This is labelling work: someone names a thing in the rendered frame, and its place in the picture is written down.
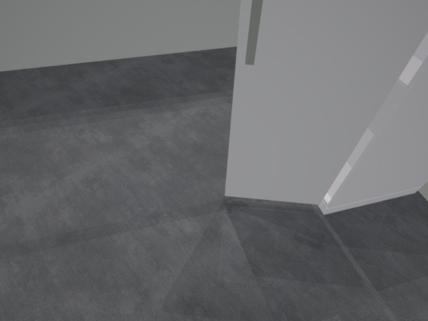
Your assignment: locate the fridge door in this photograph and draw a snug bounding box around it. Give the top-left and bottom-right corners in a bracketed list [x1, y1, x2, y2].
[225, 0, 428, 205]

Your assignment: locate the handle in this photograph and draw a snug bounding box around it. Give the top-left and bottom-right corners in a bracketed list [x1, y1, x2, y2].
[245, 0, 263, 65]

